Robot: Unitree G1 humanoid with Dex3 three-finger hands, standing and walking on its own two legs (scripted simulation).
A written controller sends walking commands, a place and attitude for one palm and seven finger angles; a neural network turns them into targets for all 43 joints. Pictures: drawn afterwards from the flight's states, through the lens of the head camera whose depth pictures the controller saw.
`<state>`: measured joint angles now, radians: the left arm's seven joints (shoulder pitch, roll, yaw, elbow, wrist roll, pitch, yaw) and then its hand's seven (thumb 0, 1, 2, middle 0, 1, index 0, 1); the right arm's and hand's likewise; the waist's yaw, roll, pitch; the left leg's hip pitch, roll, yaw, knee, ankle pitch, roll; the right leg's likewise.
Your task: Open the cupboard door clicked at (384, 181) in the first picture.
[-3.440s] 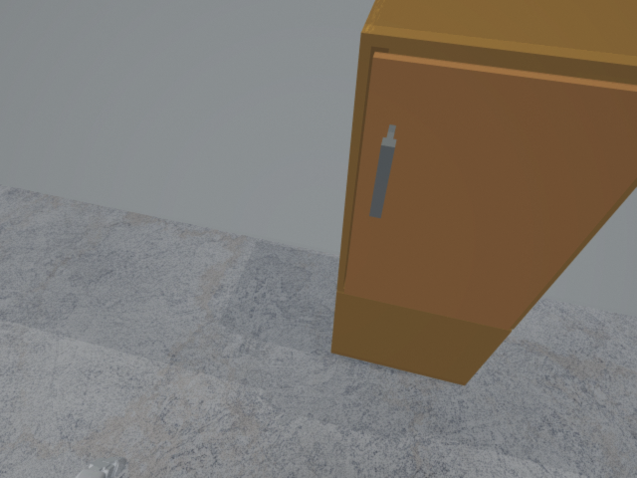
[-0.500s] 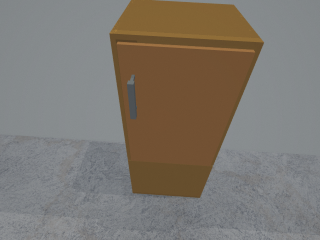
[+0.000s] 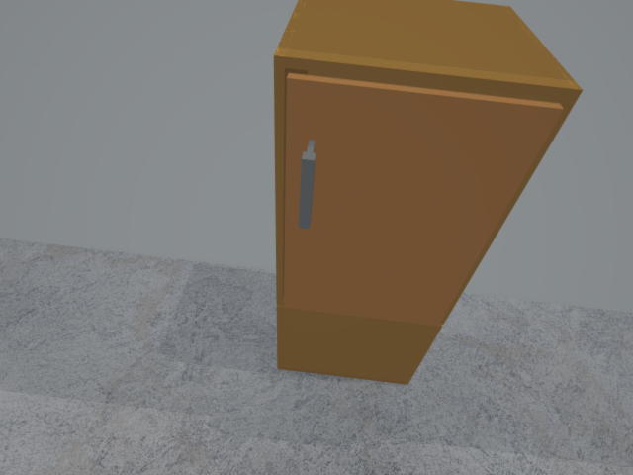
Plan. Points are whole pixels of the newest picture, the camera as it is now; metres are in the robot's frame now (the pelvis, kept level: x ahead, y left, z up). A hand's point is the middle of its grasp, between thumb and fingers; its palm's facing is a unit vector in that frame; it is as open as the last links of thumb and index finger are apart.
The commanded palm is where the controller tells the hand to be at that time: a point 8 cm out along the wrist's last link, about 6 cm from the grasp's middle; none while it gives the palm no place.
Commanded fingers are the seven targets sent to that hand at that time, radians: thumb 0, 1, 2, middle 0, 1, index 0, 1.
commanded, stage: come to a stop and stand still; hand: left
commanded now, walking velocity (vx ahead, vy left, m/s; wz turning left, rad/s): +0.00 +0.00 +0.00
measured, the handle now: (307, 185) +0.55 +0.06 +0.06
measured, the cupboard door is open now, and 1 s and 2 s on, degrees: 0 0 0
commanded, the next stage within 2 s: look again from close up in 0.06 s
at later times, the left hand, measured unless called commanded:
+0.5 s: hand out of the picture +0.03 +0.20 -0.18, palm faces -0.02 -0.97 -0.24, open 7.4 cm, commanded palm none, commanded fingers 0.00 0.90 0.90 -0.20 -0.30 -0.20 -0.30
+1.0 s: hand out of the picture +0.04 +0.17 -0.18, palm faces -0.02 -0.98 -0.21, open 7.4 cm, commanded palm none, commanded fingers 0.00 0.90 0.90 -0.20 -0.30 -0.20 -0.30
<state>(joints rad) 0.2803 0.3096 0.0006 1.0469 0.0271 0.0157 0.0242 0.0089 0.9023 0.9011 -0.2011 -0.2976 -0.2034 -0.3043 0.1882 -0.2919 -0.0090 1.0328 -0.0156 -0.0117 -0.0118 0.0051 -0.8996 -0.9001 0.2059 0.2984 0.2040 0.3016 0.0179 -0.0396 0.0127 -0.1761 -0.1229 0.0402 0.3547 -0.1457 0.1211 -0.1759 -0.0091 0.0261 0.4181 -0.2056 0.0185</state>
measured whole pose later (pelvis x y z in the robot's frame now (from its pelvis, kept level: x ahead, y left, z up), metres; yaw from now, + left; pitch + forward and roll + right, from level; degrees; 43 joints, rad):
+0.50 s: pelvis +0.01 -0.01 +0.00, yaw +0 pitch -2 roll -1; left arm 0.25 0.27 -0.02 1.08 0.02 0.00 0.03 0.01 0.90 0.90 -0.20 -0.30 -0.20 -0.30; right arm 0.18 -0.25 0.00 1.11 -0.01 -0.01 -0.01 0.00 -0.90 -0.90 0.21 0.30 0.20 0.30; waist 0.01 -0.04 0.03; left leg -0.14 -0.12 0.03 0.31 -0.14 0.12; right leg -0.14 -0.01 0.02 0.37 -0.20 0.02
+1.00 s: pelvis +0.02 -0.02 +0.00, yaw -1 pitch -2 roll +0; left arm 0.25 0.24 -0.01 1.08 0.02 0.02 0.03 0.01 0.90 0.90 -0.20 -0.30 -0.20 -0.30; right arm 0.19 -0.20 0.00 1.13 -0.01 -0.02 -0.03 0.00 -0.90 -0.90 0.20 0.30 0.20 0.30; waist 0.00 -0.06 0.03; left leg -0.14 -0.10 0.04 0.32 -0.15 0.10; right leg -0.14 0.01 0.03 0.38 -0.21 0.00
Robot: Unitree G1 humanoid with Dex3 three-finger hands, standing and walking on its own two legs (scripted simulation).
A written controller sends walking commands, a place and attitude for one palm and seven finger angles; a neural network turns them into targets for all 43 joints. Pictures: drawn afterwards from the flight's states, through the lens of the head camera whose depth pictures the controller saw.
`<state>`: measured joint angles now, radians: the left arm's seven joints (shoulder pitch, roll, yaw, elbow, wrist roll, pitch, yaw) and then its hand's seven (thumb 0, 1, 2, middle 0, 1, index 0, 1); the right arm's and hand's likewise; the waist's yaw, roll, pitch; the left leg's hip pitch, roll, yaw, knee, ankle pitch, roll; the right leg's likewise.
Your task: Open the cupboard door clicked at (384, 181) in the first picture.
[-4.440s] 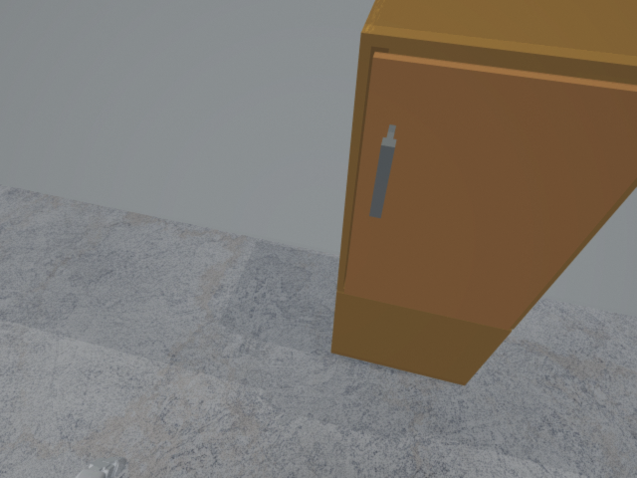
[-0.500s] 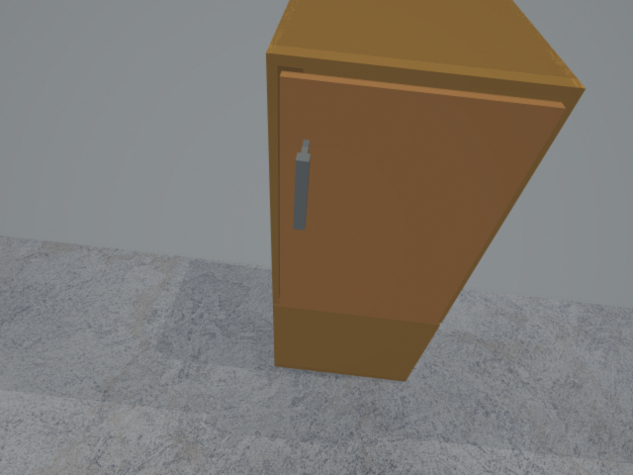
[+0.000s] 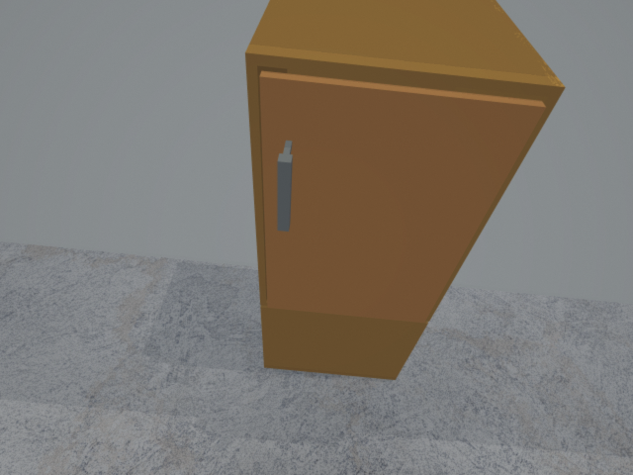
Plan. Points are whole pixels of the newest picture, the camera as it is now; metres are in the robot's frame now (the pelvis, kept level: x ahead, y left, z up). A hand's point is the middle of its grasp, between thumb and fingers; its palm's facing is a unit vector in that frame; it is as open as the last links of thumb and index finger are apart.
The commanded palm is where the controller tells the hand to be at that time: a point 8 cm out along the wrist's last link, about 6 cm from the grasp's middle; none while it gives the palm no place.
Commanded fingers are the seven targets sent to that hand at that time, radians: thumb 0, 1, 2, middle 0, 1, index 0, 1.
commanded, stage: shuffle to correct the standing spot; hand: left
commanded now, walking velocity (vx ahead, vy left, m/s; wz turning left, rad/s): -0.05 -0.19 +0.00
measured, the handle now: (285, 187) +0.53 +0.09 +0.06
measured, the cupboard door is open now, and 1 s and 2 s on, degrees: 0 0 0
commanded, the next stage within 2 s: come to a stop and stand still in 0.22 s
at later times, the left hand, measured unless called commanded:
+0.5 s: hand out of the picture +0.00 +0.07 -0.18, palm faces -0.02 -0.98 -0.19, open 7.4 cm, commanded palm none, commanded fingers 0.00 0.90 0.90 -0.20 -0.30 -0.20 -0.30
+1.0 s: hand out of the picture -0.04 +0.11 -0.19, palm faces +0.01 -0.98 -0.18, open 7.4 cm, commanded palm none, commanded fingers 0.00 0.90 0.90 -0.20 -0.30 -0.20 -0.30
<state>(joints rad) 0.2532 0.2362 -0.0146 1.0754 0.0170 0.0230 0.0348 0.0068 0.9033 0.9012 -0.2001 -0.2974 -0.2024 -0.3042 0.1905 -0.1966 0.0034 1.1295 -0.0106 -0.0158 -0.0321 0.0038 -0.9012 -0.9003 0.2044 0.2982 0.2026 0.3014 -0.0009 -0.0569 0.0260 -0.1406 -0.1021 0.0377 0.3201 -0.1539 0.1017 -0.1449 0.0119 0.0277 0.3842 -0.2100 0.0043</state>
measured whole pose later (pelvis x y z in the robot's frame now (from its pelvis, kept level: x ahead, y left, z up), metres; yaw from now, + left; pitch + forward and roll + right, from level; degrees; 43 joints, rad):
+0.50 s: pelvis -0.04 -0.11 -0.01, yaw -3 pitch -1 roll -1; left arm 0.29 0.17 0.02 1.01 0.03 0.02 0.02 0.01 0.90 0.90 -0.20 -0.30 -0.20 -0.30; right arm 0.28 -0.22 -0.06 1.08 -0.02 0.05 -0.02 0.00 -0.90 -0.90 0.20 0.30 0.20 0.30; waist 0.00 0.01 0.02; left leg -0.36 0.05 -0.01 0.73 -0.39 -0.02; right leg -0.21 -0.02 -0.03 0.48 -0.26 0.02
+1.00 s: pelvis -0.05 -0.07 -0.01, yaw -2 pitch -1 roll +0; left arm 0.29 0.18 0.01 1.06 0.02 0.02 0.04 0.01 0.91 0.90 -0.20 -0.30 -0.20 -0.30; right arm 0.21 -0.15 -0.02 1.05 -0.01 0.00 -0.03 0.00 -0.93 -0.90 0.21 0.30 0.20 0.30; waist 0.03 -0.04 0.04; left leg -0.19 -0.05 0.11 0.45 -0.24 0.08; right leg -0.17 -0.07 -0.04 0.46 -0.26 0.04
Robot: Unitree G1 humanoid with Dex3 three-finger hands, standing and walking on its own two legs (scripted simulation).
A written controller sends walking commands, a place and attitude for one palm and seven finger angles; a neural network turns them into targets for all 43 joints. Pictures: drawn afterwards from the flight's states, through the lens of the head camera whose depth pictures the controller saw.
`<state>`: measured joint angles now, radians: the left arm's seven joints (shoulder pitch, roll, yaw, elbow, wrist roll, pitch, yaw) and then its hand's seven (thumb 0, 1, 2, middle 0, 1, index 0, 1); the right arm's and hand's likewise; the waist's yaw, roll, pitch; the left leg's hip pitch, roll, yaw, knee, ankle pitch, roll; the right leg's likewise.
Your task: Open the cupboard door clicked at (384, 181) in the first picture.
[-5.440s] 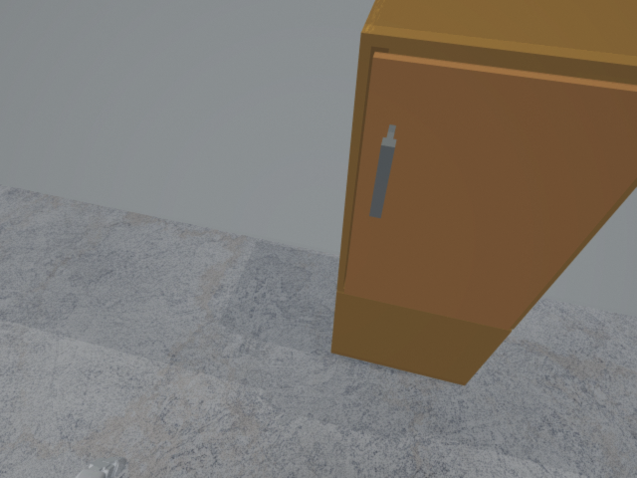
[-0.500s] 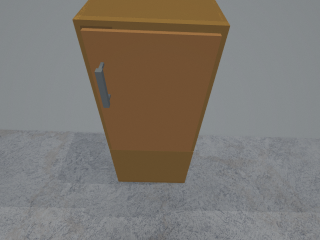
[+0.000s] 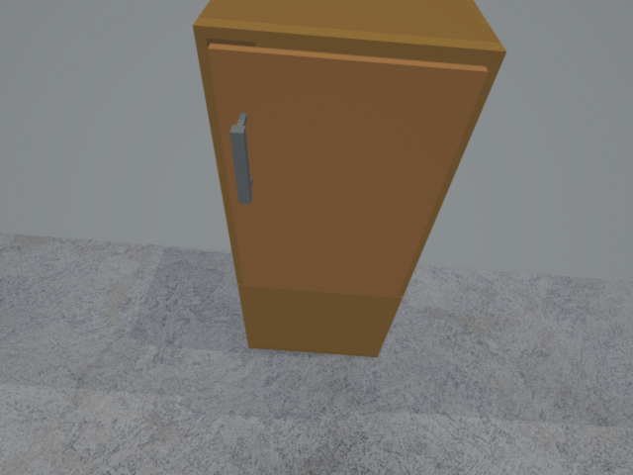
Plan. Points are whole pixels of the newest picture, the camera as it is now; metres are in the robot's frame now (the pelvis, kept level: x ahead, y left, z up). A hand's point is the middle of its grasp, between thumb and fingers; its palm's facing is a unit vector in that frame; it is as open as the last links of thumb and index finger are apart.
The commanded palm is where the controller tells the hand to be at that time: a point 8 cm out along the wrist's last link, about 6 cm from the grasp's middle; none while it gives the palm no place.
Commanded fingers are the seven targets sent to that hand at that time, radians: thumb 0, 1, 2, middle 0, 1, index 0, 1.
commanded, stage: come to a stop and stand still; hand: left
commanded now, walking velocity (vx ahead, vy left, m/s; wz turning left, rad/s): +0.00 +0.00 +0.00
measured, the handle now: (244, 160) +0.57 +0.18 +0.07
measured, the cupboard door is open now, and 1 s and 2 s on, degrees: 0 0 0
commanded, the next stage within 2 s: look again from close up in 0.24 s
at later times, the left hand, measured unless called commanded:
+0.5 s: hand out of the picture -0.01 +0.19 -0.17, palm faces +0.01 -0.97 -0.24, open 7.4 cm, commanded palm none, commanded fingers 0.00 0.90 0.90 -0.20 -0.30 -0.20 -0.30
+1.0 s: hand out of the picture +0.10 +0.16 -0.12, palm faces +0.21 -0.95 -0.23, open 7.3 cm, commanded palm +0.11 +0.20 -0.06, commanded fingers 0.00 0.76 0.84 -0.21 -0.39 -0.21 -0.39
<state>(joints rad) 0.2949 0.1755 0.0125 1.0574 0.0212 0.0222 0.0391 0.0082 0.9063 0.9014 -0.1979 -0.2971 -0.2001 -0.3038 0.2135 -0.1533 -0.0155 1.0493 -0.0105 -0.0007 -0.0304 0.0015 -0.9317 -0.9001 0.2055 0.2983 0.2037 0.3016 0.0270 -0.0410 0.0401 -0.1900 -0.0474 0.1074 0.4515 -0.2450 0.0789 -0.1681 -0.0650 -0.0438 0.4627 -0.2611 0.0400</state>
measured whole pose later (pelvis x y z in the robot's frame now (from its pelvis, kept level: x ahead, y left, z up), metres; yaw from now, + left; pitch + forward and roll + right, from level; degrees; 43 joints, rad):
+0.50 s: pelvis +0.00 +0.01 +0.00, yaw +0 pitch -1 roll +0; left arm 0.32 0.16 -0.01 1.10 0.02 0.00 0.04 0.01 0.90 0.90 -0.20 -0.30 -0.20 -0.30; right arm 0.33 -0.17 0.02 1.06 -0.02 -0.02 -0.02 0.01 -0.92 -0.90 0.20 0.30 0.20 0.30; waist 0.00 0.04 0.01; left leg -0.20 -0.06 0.12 0.45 -0.25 0.09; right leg -0.20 -0.08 -0.03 0.50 -0.29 0.04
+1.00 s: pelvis +0.01 -0.04 +0.00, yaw +0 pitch +0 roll +1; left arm 0.47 0.18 0.04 0.45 -0.10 0.02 0.10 0.03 0.93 0.89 -0.21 -0.31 -0.21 -0.31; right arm 0.34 -0.18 0.01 0.96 0.03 -0.16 -0.06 0.01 -0.91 -0.90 0.20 0.30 0.20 0.30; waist 0.00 -0.02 0.01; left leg -0.22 -0.02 0.10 0.47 -0.26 0.03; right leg -0.22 -0.04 -0.05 0.53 -0.32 -0.01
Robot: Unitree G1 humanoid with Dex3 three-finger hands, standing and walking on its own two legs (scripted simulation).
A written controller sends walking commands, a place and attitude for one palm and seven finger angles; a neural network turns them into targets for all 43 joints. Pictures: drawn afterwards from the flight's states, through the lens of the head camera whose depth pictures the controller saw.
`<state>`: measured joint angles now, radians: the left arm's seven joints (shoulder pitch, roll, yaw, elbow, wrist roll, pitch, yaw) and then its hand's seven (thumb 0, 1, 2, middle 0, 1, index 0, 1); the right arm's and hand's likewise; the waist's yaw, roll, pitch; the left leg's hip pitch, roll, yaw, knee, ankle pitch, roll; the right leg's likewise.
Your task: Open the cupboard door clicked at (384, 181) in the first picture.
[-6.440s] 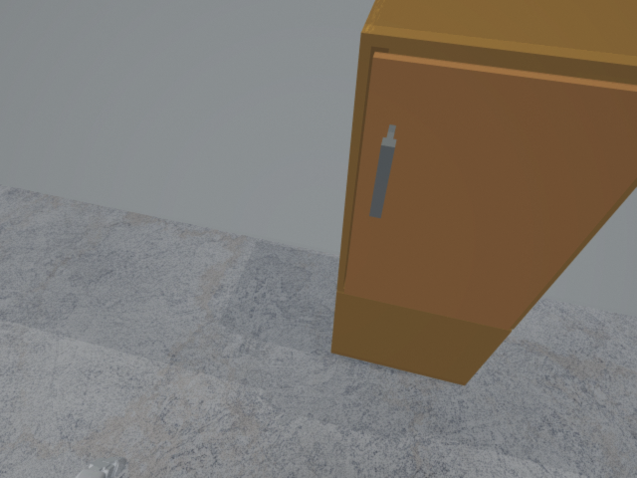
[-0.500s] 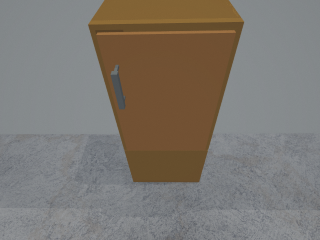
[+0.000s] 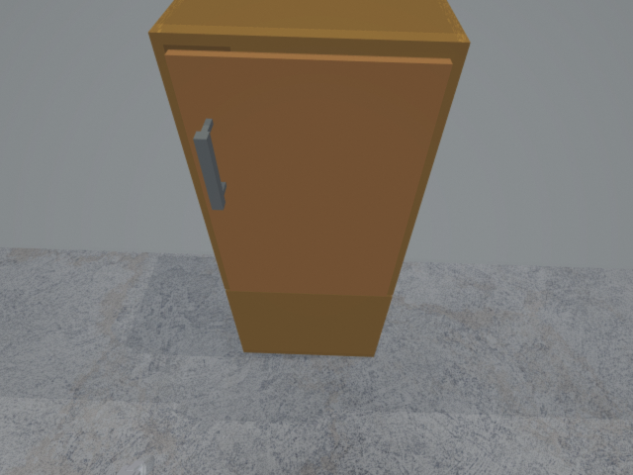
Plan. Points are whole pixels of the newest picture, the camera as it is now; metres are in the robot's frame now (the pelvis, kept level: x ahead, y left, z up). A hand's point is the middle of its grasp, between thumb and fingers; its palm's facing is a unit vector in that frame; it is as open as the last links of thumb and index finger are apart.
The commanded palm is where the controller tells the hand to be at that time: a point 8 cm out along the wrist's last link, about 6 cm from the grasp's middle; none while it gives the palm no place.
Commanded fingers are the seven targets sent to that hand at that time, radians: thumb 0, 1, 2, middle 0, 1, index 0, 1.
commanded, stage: raise the hand with hooked fingers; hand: left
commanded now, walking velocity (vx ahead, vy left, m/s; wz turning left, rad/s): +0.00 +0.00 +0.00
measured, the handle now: (213, 166) +0.56 +0.21 +0.07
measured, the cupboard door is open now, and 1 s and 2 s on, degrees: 0 0 0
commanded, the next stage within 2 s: move the hooked fingers beside the handle in 2.00 s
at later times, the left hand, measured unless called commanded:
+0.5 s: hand (158, 443) +0.16 +0.20 -0.02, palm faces +0.08 -0.99 -0.07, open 9.7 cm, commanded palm +0.15 +0.26 -0.01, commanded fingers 0.00 0.18 0.59 -0.25 -0.76 -0.25 -0.76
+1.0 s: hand (120, 375) +0.22 +0.25 +0.03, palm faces +0.06 -1.00 -0.06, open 12.6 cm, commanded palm +0.19 +0.30 +0.04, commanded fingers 0.00 -0.41 0.34 -0.29 -1.14 -0.29 -1.14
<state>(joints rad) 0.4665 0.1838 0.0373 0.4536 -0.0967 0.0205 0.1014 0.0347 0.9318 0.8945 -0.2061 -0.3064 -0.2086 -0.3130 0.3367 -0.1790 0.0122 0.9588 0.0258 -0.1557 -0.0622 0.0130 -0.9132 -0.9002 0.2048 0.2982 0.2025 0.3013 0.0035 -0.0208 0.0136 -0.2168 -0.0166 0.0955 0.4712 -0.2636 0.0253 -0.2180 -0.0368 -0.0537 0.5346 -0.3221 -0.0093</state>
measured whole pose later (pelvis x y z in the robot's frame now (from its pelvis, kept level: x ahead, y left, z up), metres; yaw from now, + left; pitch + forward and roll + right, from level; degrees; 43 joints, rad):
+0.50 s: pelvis -0.03 -0.04 -0.07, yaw +3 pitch +11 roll -2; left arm 0.33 0.26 0.28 0.11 -0.33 -0.47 -0.42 0.02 0.39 0.69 -0.24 -0.62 -0.24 -0.63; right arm 0.16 -0.24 0.01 0.58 0.03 -0.24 -0.07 0.01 -0.90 -0.90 0.20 0.30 0.20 0.30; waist 0.05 0.01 -0.10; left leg -0.80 0.05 -0.04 1.09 -0.48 -0.03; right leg -0.73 0.01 -0.17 1.05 -0.53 -0.08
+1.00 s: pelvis -0.02 +0.00 -0.04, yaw +1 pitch +8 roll -1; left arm 0.21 0.33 0.33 0.16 -0.35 -0.33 -0.37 0.00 -0.19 0.44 -0.28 -1.00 -0.28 -1.00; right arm 0.28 -0.28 0.01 0.60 0.04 -0.26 -0.08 0.01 -0.90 -0.90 0.20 0.30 0.20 0.30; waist -0.01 0.01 -0.07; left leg -0.59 0.02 0.04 0.85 -0.40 0.03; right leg -0.54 -0.01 -0.09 0.82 -0.42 -0.02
